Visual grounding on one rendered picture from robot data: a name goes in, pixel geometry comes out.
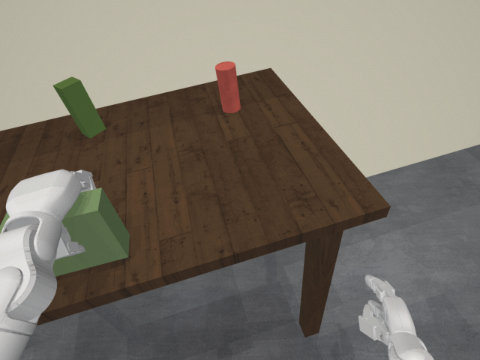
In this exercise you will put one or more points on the left robot hand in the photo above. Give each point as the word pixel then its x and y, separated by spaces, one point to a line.
pixel 53 193

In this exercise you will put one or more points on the left robot forearm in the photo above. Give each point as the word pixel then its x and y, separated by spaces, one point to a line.
pixel 28 249

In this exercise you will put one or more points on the right robot hand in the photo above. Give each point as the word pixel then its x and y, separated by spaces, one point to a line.
pixel 392 316

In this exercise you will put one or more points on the table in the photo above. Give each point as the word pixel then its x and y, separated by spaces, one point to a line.
pixel 199 189

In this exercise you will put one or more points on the sponge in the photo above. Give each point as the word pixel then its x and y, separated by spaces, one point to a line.
pixel 94 223

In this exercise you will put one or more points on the right robot forearm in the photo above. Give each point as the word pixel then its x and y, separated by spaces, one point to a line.
pixel 406 346

